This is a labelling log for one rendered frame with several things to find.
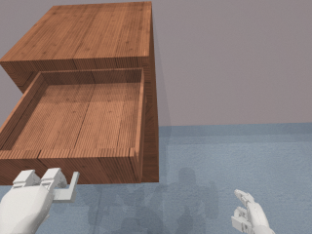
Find drawer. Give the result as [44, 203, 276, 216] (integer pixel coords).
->
[0, 67, 146, 186]

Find cabinet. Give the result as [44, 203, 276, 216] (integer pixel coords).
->
[0, 1, 159, 183]

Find robot right hand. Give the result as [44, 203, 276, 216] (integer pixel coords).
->
[231, 189, 270, 234]

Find robot left hand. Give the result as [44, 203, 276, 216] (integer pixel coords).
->
[0, 168, 67, 234]

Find handle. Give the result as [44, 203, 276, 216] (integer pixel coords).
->
[52, 172, 80, 204]

